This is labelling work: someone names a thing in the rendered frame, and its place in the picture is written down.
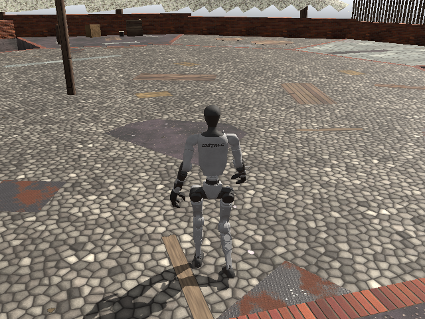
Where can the robot right upper arm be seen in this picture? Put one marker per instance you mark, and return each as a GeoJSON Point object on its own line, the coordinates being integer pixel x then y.
{"type": "Point", "coordinates": [236, 150]}

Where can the robot left upper arm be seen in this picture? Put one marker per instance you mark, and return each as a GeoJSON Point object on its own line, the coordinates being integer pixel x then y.
{"type": "Point", "coordinates": [188, 152]}

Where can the robot left hand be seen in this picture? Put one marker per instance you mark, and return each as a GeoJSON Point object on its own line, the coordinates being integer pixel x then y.
{"type": "Point", "coordinates": [173, 198]}

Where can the robot left thigh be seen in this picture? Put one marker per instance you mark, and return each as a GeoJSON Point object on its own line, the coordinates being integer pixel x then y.
{"type": "Point", "coordinates": [196, 197]}

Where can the robot right shin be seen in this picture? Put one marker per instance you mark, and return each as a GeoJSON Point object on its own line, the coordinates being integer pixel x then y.
{"type": "Point", "coordinates": [226, 242]}

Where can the robot right hand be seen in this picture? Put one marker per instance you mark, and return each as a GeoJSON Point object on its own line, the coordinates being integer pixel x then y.
{"type": "Point", "coordinates": [243, 179]}

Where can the robot right forearm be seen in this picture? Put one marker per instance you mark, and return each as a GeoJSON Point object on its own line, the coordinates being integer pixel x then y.
{"type": "Point", "coordinates": [241, 171]}

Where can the robot left forearm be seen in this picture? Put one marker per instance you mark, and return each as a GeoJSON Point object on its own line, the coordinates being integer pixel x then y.
{"type": "Point", "coordinates": [180, 179]}

